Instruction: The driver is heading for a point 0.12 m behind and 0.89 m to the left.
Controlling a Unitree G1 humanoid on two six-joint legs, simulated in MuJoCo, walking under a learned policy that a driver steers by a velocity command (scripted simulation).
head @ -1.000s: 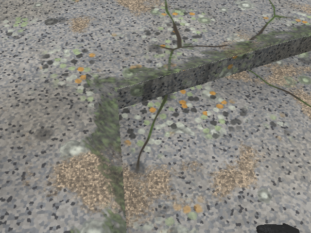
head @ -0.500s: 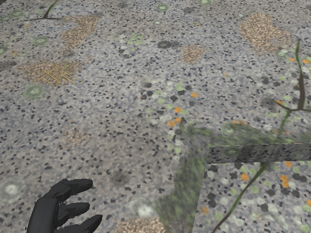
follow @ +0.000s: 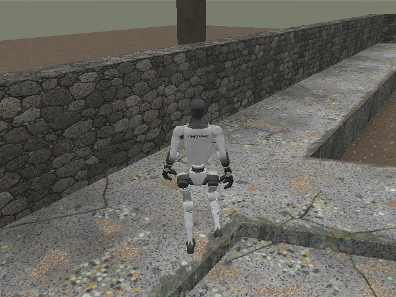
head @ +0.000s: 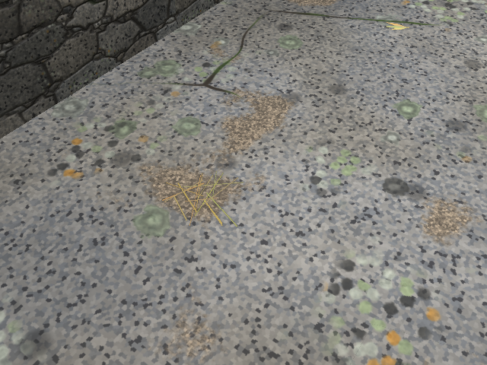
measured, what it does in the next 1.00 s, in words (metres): climbs, turning left: right foot, then left foot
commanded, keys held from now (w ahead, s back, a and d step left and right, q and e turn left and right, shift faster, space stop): w+shift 0.06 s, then shift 0.04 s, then q+shift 0.58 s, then w+q+shift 0.32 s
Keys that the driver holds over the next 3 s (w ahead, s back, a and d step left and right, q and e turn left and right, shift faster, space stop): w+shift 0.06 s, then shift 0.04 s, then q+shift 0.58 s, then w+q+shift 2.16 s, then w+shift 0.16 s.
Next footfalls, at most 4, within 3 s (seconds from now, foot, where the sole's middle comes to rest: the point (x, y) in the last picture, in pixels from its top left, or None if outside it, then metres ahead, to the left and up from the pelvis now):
0.22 right None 0.45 -0.11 -0.71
0.62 left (196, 338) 0.58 0.18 -0.71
1.00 right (254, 292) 0.72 0.02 -0.71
1.44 left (89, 290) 0.72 0.50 -0.71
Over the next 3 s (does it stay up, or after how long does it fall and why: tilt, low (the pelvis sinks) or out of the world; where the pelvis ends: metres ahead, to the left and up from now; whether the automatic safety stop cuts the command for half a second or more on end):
stays up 0.22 1.19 0.03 its command is cut before an obstacle after 1.6 s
